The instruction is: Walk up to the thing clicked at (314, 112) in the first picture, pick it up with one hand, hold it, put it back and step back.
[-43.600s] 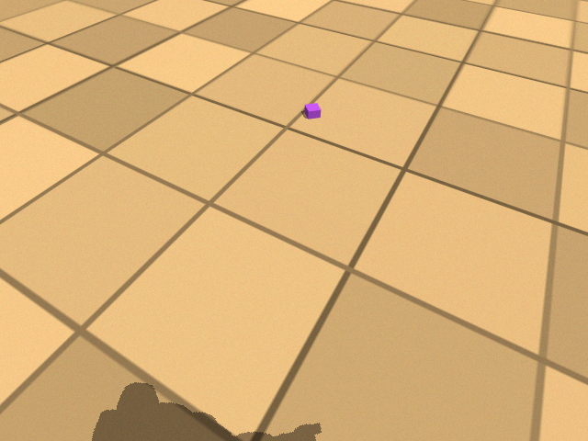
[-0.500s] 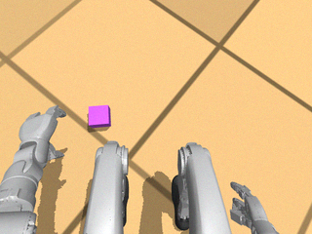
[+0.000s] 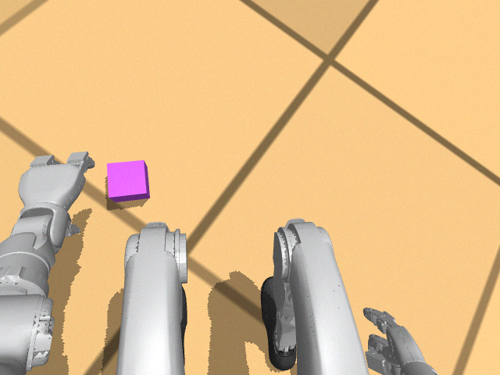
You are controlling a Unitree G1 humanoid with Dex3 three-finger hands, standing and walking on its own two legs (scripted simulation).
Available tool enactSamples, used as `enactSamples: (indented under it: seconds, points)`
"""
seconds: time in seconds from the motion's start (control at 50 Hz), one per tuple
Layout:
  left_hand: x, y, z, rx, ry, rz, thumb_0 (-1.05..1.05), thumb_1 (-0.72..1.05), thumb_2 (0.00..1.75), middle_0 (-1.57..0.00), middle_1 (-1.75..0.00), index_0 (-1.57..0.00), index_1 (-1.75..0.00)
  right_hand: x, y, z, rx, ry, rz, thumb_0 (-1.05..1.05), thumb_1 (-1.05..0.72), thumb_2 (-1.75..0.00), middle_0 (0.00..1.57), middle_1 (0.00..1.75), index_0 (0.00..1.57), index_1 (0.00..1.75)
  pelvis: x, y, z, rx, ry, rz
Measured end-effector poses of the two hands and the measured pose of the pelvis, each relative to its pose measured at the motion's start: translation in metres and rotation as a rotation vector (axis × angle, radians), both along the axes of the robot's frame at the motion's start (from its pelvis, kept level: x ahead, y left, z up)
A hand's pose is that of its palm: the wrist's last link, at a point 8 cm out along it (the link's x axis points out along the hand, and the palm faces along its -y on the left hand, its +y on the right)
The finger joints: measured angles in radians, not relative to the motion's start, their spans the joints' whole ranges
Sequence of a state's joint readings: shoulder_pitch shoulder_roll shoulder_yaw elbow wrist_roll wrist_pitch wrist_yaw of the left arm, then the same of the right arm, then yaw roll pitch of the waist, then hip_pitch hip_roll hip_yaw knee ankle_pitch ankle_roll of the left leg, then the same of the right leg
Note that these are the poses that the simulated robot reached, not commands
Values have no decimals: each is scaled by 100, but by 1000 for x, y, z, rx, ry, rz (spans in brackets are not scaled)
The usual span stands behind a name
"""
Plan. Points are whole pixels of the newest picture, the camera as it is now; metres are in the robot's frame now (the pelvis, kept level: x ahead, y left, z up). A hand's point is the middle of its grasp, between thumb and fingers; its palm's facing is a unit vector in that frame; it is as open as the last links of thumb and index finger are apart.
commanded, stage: rise first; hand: left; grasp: from above
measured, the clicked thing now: (129, 181) +0.46 +0.25 -0.34
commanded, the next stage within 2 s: none
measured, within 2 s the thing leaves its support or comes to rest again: neither
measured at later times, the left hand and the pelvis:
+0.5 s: hand (83, 196) +0.39 +0.30 -0.21, palm faces -0.44 -0.09 -0.89, open 12.5 cm; pelvis +0.01 +0.00 -0.03, yaw -1 degrees
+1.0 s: hand (91, 193) +0.40 +0.29 -0.22, palm faces -0.44 -0.10 -0.89, open 12.4 cm; pelvis +0.01 -0.01 -0.04, yaw -1 degrees
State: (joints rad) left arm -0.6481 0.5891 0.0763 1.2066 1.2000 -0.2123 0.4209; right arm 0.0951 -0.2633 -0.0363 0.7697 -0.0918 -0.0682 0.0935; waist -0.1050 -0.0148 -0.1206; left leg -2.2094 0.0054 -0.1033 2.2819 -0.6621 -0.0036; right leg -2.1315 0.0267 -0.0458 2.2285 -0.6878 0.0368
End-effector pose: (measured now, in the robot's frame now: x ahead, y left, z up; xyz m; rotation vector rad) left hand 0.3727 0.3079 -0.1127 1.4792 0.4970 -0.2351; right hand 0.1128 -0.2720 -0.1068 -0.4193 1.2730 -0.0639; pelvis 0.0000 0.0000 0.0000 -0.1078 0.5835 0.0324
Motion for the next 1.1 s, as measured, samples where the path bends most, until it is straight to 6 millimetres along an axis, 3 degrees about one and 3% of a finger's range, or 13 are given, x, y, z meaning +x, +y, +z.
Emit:
enactSamples:
  seconds: [0.32, 0.6, 1.1]
  points:
    - [17, -9, -26, 10, -12, 13, 0, -25, 78, -34, -73, -34, -73, -10, 3, -27, 32, 49, 9, 0, -90, -90, 20, 30, 20, 30, 4, -5, -21, 8, 3, -14]
    - [26, -14, -40, 4, 1, 17, 0, -23, 76, -34, -75, -34, -74, -23, -2, -30, 22, 87, -11, 0, -91, -90, 20, 30, 20, 30, 7, -5, -28, 6, 6, -20]
    - [37, -20, -53, 6, -7, 22, 0, -24, 76, -35, -74, -35, -75, -28, -4, -38, 25, 86, 9, 0, -91, -90, 20, 30, 20, 30, 6, -6, -40, 4, -11, -27]
